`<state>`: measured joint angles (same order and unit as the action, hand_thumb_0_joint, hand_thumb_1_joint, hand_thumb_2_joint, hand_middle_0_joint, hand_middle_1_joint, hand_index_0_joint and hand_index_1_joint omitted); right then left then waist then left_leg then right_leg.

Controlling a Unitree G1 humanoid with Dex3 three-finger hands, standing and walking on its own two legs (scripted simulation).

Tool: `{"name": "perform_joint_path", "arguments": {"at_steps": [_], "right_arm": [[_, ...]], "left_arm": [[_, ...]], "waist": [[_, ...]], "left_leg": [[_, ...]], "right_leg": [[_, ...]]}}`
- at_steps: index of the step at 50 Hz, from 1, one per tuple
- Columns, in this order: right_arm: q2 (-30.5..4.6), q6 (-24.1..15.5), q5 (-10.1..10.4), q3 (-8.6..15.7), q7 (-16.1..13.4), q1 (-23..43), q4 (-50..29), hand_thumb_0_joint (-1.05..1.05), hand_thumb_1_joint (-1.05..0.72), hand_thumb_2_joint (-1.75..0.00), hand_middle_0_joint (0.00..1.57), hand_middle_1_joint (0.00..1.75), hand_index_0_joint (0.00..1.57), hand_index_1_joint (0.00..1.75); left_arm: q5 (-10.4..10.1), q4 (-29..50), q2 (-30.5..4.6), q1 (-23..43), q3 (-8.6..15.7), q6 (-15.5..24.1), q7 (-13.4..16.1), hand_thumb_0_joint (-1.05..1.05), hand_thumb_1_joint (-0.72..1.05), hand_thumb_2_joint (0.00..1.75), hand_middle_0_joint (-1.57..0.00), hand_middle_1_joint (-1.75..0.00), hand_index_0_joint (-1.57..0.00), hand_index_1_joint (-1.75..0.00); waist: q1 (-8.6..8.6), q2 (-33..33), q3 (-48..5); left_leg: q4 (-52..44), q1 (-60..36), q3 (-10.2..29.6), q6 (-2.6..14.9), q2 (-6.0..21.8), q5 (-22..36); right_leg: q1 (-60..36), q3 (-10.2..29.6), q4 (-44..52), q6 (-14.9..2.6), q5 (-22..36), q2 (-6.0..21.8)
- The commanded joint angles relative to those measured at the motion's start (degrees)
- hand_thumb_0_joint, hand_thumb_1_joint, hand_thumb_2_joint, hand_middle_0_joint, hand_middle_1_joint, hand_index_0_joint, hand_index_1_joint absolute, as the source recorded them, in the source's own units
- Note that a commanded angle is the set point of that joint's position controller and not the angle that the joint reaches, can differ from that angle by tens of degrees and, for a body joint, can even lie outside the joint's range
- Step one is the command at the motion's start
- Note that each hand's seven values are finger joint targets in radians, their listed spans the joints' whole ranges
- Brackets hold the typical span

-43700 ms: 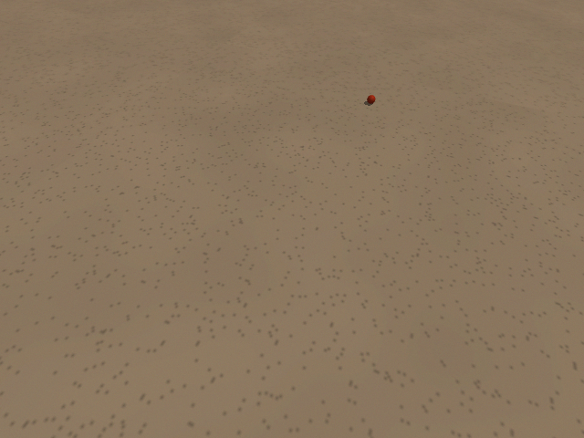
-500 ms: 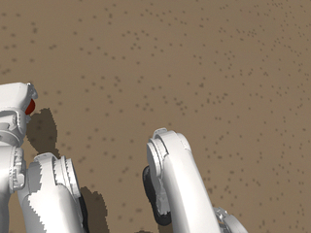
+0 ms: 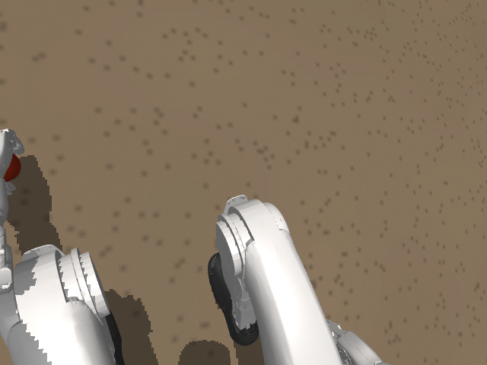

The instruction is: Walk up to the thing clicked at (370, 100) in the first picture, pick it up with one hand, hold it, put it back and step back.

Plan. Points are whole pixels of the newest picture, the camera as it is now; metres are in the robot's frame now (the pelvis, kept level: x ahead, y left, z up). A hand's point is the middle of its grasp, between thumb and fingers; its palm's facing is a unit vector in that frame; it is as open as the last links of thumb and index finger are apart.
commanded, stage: rest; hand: left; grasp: from above
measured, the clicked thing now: out of the picture +0.45 +0.27 -0.26
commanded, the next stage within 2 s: open in 0.54 s
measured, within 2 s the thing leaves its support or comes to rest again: rests again in 0.84 s
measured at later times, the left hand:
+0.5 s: hand out of the picture +0.43 +0.27 -0.25, palm faces -0.46 -0.14 -0.88, open 7.6 cm
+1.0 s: hand out of the picture +0.44 +0.28 -0.25, palm faces -0.45 -0.13 -0.88, open 10.0 cm
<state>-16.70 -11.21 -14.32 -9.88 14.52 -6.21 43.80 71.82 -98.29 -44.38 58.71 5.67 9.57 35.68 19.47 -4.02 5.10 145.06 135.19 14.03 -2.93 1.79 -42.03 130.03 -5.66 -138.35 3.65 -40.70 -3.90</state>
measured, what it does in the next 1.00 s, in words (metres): stands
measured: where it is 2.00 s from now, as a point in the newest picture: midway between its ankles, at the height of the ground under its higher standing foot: (178, 340)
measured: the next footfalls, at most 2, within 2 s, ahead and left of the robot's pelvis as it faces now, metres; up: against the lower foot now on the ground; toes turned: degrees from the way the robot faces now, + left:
none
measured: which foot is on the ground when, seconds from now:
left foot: down 0.00-1.00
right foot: down 0.00-1.00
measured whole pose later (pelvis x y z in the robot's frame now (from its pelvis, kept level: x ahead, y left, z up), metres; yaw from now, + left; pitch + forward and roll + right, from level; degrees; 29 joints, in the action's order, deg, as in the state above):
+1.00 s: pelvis -0.01 +0.01 +0.00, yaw -3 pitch +28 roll -13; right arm -18.9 -17.0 -15.6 -14.4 18.1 -5.2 42.3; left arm 70.6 -102.9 -50.1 61.5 3.2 8.9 38.8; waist 21.5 -6.6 8.9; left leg 146.9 134.6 16.5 -2.0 1.9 -41.5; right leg 128.0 -7.6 -137.4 4.7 -39.1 -4.9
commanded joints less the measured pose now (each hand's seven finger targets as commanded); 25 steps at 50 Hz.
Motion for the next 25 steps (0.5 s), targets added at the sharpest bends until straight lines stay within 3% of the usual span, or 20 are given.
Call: {"name": "perform_joint_path", "arguments": {"at_steps": [1, 2, 7, 9, 12, 17, 18, 20, 21, 24, 25], "right_arm": [[-17.2, -1.1, -0.1, 4.2, 0.4, -11.7, 0.5, 0.0, -0.91, -0.9, 0.2, 0.3, 0.2, 0.3], [-17.3, -1.4, -0.5, 3.9, 0.6, -12.0, 0.5, 0.0, -0.91, -0.9, 0.2, 0.3, 0.2, 0.3], [-17.8, -2.2, -0.8, 3.0, 1.4, -11.3, 0.5, 0.0, -0.91, -0.9, 0.2, 0.3, 0.2, 0.3], [-18.2, -2.6, -0.7, 3.0, 1.3, -11.5, 0.5, 0.0, -0.91, -0.9, 0.2, 0.3, 0.2, 0.3], [-18.5, -3.3, -1.3, 2.7, 1.8, -10.6, 0.4, 0.0, -0.91, -0.9, 0.2, 0.3, 0.2, 0.3], [-18.8, -3.5, -1.3, 2.0, 2.0, -10.8, 0.1, 0.0, -0.91, -0.9, 0.2, 0.3, 0.2, 0.3], [-18.5, -3.8, -1.3, 1.8, 2.1, -10.5, 0.3, 0.0, -0.91, -0.9, 0.2, 0.3, 0.2, 0.3], [-19.2, -4.1, -1.2, 2.0, 2.2, -10.4, 0.3, 0.0, -0.91, -0.9, 0.2, 0.3, 0.2, 0.3], [-19.2, -4.1, -1.2, 1.9, 2.2, -10.6, 0.3, 0.0, -0.91, -0.9, 0.2, 0.3, 0.2, 0.3], [-19.6, -4.5, -1.3, 1.6, 2.4, -10.9, 0.2, 0.0, -0.91, -0.9, 0.2, 0.3, 0.2, 0.3], [-19.6, -4.4, -1.2, 1.5, 2.5, -10.3, 0.0, 0.0, -0.91, -0.9, 0.2, 0.3, 0.2, 0.3]], "left_arm": [[-0.2, 6.5, -10.6, 16.1, 0.1, 1.0, 4.1, 0.0, 0.75, 0.49, -1.05, -0.55, -1.1, -0.51], [-0.1, 5.2, -9.9, 15.9, -0.2, 0.9, 4.2, 0.0, 0.75, 0.49, -1.05, -0.56, -1.09, -0.51], [-0.3, 3.6, -11.1, 16.6, -0.7, 0.9, 5.2, 0.0, 0.76, 0.49, -1.06, -0.55, -1.1, -0.5], [-0.5, 4.4, -12.1, 16.4, 0.3, 0.9, 5.8, 0.0, 0.76, 0.45, -1.05, -0.54, -1.1, -0.49], [-0.1, 1.4, -11.1, 16.7, -0.9, 0.5, 5.8, 0.0, 0.79, 0.43, -1.07, -0.55, -1.12, -0.49], [-1.0, 3.4, -12.8, 16.1, 0.0, 0.6, 6.3, 0.0, 0.74, 0.43, -1.03, -0.55, -1.09, -0.49], [-0.8, 0.8, -11.4, 15.5, -1.2, 0.3, 6.1, 0.0, 0.74, 0.42, -1.03, -0.54, -1.09, -0.49], [-0.8, 1.0, -12.1, 16.8, -1.3, 0.4, 5.9, 0.0, 0.74, 0.43, -1.04, -0.53, -1.09, -0.48], [-1.0, 2.5, -12.6, 17.1, -1.0, 0.6, 5.9, 0.0, 0.74, 0.41, -1.04, -0.52, -1.09, -0.46], [-0.8, 1.3, -13.0, 16.8, -1.1, 0.7, 5.9, 0.0, 0.74, 0.41, -1.04, -0.52, -1.09, -0.47], [-0.9, 1.8, -13.3, 16.3, -0.9, 0.7, 6.1, 0.0, 0.74, 0.42, -1.04, -0.52, -1.09, -0.47]], "waist": [[1.76, 24.6, -39.4], [2.79, 24.6, -38.4], [3.16, 23.1, -37.1], [2.66, 23.9, -38.0], [4.09, 23.3, -34.6], [2.76, 24.4, -37.7], [3.8, 23.4, -35.2], [4.32, 22.9, -34.5], [3.68, 24.4, -35.2], [4.33, 23.2, -34.5], [3.68, 23.7, -35.5]], "left_leg": [[-13.8, -29.0, -7.8, 3.11, 0.7, 14.8], [-13.3, -29.3, -7.9, 3.08, 0.5, 15.3], [-12.7, -26.7, -7.5, 3.45, 0.9, 14.0], [-12.8, -27.3, -7.4, 3.39, 0.9, 14.0], [-12.5, -26.6, -7.2, 3.27, 0.9, 12.2], [-13.2, -27.6, -6.9, 3.21, 1.1, 14.0], [-12.6, -26.9, -6.8, 3.24, 1.0, 13.0], [-12.3, -26.3, -6.6, 3.38, 1.0, 12.3], [-13.4, -27.1, -6.5, 3.16, 1.0, 12.8], [-12.8, -27.2, -6.3, 3.16, 1.1, 12.8], [-13.1, -27.9, -6.1, 2.96, 1.2, 13.7]], "right_leg": [[-22.2, -8.7, 12.4, -4.69, 18.9, -2.0], [-22.0, -8.8, 12.1, -4.58, 19.5, -1.8], [-23.3, -8.4, 13.0, -4.24, 19.0, -2.4], [-23.7, -8.6, 13.3, -4.26, 18.7, -2.3], [-21.3, -9.3, 12.8, -4.25, 17.2, -2.4], [-25.0, -8.9, 13.4, -4.24, 18.8, -2.8], [-23.0, -9.3, 12.6, -4.32, 18.1, -2.6], [-22.0, -9.5, 13.0, -4.15, 17.5, -2.6], [-22.8, -9.5, 13.2, -4.38, 17.4, -2.7], [-22.6, -10.0, 13.0, -4.18, 17.6, -2.7], [-23.4, -9.9, 12.8, -4.32, 18.3, -2.8]]}}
